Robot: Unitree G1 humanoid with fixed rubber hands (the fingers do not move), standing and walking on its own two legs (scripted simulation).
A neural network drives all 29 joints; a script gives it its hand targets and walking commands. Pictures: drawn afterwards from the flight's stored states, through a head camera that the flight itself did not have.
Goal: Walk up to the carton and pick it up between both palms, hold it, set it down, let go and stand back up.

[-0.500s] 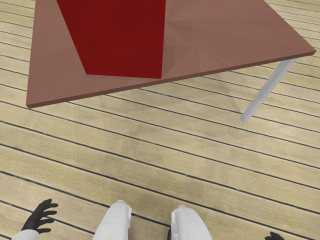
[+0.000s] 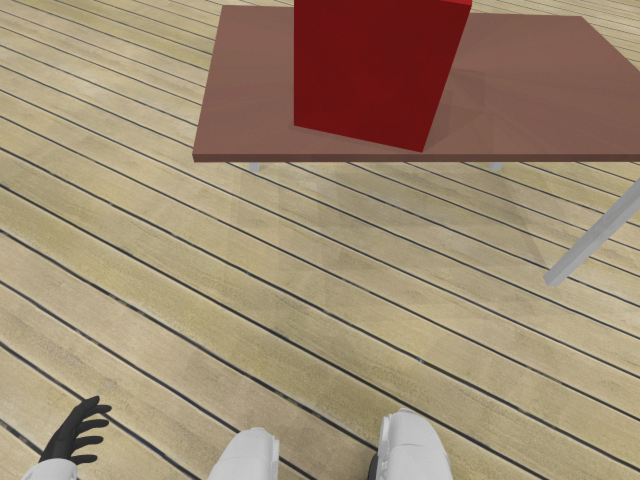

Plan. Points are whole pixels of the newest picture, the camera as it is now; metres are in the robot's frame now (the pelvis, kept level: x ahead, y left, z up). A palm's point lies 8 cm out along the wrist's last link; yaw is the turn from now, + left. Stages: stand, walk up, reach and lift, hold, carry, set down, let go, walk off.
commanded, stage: walk up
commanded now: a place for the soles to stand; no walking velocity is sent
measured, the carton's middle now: (375, 52) +0.85 -0.15 +0.09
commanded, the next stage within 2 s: none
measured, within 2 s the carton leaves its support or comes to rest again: neither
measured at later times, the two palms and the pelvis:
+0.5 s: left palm out of the picture +0.06 +0.29 -0.11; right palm out of the picture +0.01 -0.35 -0.03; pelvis -0.01 -0.01 +0.03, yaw +1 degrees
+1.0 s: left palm out of the picture +0.09 +0.24 -0.04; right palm out of the picture +0.03 -0.42 -0.08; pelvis +0.01 -0.09 +0.04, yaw +0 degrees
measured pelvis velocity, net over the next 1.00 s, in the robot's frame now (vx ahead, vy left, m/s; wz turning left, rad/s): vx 0.01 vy -0.09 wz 0.00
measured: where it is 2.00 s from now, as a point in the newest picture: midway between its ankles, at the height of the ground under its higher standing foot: outside the picture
